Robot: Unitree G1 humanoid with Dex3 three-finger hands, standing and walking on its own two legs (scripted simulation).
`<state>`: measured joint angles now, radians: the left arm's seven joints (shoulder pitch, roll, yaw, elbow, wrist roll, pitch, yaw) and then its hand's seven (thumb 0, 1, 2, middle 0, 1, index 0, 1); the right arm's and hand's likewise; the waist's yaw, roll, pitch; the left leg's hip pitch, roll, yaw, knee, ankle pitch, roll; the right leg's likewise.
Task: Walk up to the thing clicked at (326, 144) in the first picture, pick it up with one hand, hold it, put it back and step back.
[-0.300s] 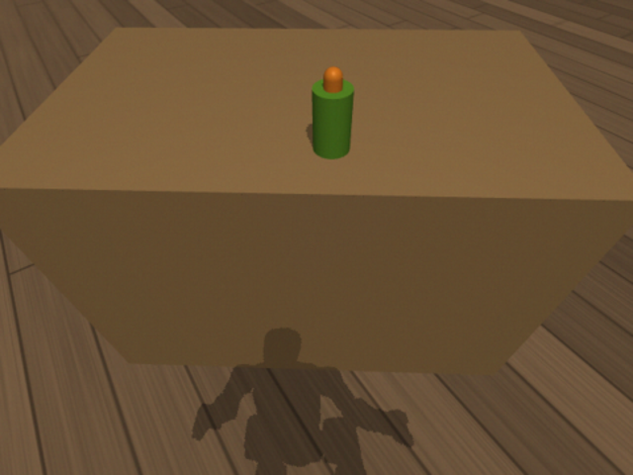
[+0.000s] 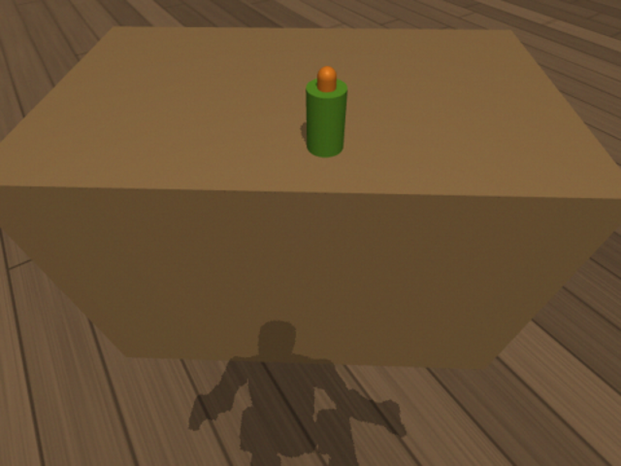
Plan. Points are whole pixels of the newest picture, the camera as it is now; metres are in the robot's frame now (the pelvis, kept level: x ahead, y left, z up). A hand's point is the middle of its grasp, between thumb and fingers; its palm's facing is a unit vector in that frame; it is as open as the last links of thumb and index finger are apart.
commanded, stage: stand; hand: right
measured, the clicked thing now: (326, 110) +0.68 +0.01 +0.10
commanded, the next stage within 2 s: walk up in 0.82 s
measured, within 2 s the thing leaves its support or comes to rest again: neither
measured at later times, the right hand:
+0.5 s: hand out of the picture +0.08 -0.25 -0.16, palm faces -0.04 +0.94 -0.34, open 7.4 cm
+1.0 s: hand out of the picture +0.10 -0.25 -0.16, palm faces -0.09 +0.93 -0.35, open 7.4 cm
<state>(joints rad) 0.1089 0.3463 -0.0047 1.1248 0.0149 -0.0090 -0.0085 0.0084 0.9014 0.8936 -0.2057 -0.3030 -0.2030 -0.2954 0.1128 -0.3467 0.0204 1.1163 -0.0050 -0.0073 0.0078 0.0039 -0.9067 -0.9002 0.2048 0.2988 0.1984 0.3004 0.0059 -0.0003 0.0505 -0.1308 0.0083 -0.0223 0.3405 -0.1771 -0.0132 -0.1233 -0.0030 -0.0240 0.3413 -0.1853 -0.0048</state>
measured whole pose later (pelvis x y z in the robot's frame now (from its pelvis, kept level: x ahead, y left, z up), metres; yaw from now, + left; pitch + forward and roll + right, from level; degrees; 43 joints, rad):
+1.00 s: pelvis +0.02 +0.03 -0.01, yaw +2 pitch -2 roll -2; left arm 0.24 0.37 0.06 1.02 0.04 -0.06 0.02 0.01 0.90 0.89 -0.21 -0.30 -0.21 -0.30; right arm 0.18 -0.44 -0.08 0.98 -0.07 0.07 0.09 0.00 -0.91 -0.90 0.20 0.30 0.20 0.30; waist 0.01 0.07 0.07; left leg -0.41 0.05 -0.08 0.89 -0.39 0.00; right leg -0.10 -0.03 -0.05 0.39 -0.25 0.01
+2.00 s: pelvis +0.18 +0.23 -0.02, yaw +1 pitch -2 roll -1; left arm 0.14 0.41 0.01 0.96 0.00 0.00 -0.01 0.01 0.90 0.89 -0.21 -0.30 -0.20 -0.30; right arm 0.13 -0.36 0.00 0.94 0.01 -0.02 0.00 0.00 -0.90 -0.90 0.21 0.30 0.20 0.30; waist 0.02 -0.03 0.10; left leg -0.29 0.04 0.00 0.67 -0.35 -0.01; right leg -0.27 -0.03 0.01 0.64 -0.33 0.02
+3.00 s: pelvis +0.18 +0.21 +0.00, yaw +0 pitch -2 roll +0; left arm 0.08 0.34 0.02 1.15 0.02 0.00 -0.02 0.01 0.90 0.89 -0.21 -0.30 -0.20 -0.30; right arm 0.10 -0.35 0.00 1.14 -0.01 -0.01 0.01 0.00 -0.91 -0.90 0.20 0.30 0.20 0.30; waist 0.00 0.00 0.05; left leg -0.13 0.04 0.02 0.33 -0.17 -0.03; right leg -0.14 -0.03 0.02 0.34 -0.17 0.03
